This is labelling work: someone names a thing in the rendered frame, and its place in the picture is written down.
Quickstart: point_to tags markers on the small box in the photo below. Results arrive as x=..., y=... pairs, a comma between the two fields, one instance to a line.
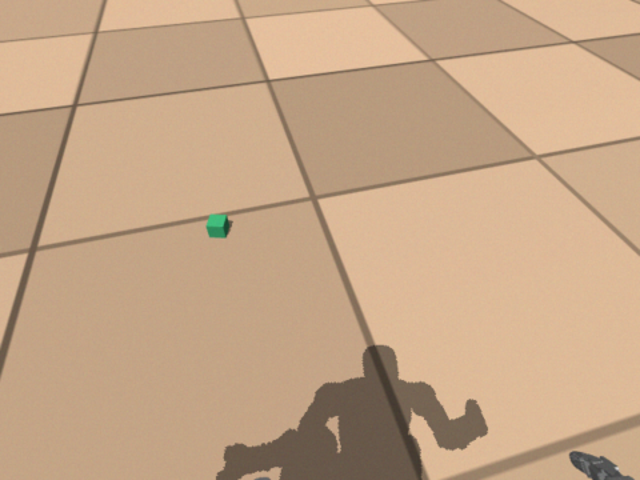
x=217, y=226

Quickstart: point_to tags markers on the right robot hand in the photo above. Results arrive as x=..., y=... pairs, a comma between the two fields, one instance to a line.
x=596, y=468

